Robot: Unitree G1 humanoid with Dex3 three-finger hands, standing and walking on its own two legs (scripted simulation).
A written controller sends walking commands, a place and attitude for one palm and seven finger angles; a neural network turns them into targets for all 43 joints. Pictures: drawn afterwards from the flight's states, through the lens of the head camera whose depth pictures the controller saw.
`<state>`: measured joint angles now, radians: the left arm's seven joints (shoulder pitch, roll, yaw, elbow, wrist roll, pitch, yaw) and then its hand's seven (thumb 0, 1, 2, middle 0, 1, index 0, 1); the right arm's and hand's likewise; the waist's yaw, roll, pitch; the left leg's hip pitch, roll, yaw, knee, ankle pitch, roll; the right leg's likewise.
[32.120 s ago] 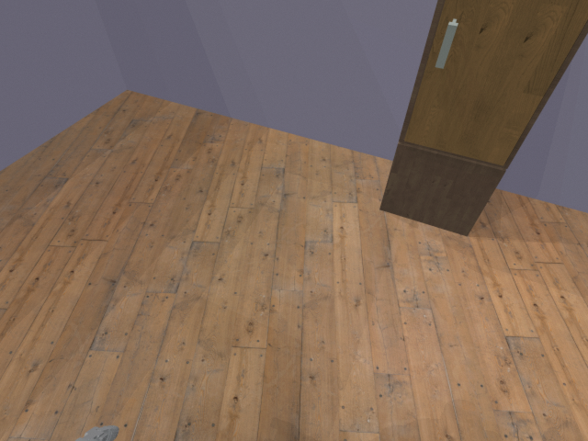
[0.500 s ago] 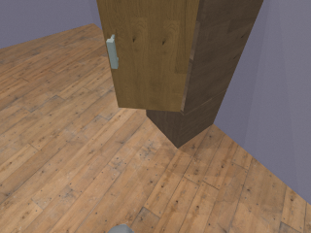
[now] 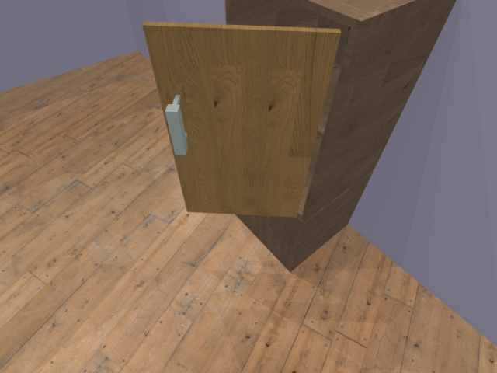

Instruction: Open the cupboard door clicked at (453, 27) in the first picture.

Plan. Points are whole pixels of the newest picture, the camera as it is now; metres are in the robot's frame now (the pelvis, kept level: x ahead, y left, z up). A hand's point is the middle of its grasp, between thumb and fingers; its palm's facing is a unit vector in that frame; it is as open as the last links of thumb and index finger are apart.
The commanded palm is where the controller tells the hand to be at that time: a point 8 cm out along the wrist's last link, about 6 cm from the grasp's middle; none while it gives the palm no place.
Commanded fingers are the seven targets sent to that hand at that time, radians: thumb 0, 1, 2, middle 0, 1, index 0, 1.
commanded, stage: come to a stop and stand still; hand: left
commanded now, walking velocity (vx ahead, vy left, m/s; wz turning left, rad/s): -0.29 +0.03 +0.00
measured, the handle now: (179, 125) +0.61 +0.19 +0.04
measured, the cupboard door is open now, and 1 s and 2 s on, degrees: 48 48 48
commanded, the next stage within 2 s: look again from close up in 0.88 s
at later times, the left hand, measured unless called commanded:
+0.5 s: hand out of the picture +0.07 +0.21 -0.18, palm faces +0.10 -0.98 -0.20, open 7.4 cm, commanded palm none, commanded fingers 0.00 0.90 0.90 -0.20 -0.30 -0.20 -0.30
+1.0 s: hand out of the picture -0.01 +0.15 -0.18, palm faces +0.06 -0.99 -0.14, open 7.4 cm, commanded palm none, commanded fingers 0.00 0.90 0.90 -0.20 -0.30 -0.20 -0.30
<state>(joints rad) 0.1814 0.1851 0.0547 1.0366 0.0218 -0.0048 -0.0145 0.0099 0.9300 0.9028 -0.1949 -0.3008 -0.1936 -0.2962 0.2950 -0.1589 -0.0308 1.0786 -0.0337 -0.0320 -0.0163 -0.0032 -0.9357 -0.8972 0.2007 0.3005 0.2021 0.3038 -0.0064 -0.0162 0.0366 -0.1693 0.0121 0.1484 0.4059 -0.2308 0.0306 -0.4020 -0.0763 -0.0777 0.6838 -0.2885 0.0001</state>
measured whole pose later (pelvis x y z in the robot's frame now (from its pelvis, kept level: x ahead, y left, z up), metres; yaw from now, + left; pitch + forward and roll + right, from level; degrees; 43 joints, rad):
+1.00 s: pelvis +0.02 -0.01 +0.00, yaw +2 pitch -1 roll +1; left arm 0.31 0.12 -0.01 1.13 0.01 -0.01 0.02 0.01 0.90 0.90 -0.20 -0.30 -0.20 -0.30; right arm 0.32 -0.16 -0.01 1.14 -0.02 0.01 -0.01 0.00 -0.92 -0.90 0.20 0.30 0.20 0.30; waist 0.00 -0.02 0.03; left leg -0.19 0.01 0.11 0.43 -0.22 0.02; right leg -0.10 -0.02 -0.01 0.43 -0.31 0.00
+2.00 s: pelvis -0.05 +0.02 -0.01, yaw +1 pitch -3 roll -1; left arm 0.50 0.12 0.03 1.09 0.02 0.00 0.02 0.00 0.90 0.90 -0.20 -0.30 -0.20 -0.30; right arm 0.34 -0.16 -0.04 1.09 -0.02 0.03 0.00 0.01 -0.91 -0.90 0.20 0.30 0.20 0.30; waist 0.02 0.00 0.02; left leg -0.34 0.01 0.10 0.66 -0.38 0.03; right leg -0.20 -0.02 0.01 0.51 -0.26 0.00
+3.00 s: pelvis +0.08 +0.01 -0.01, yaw -4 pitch -1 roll +0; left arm 0.31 0.14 0.03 1.04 0.02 0.03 0.02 0.00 0.91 0.90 -0.20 -0.30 -0.20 -0.30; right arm 0.16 -0.13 -0.04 1.02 -0.01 -0.01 -0.04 0.00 -0.93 -0.90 0.20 0.30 0.20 0.30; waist 0.03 -0.05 0.08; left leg -0.30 0.02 0.15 0.52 -0.20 0.06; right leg -0.23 -0.05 -0.05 0.60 -0.33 0.01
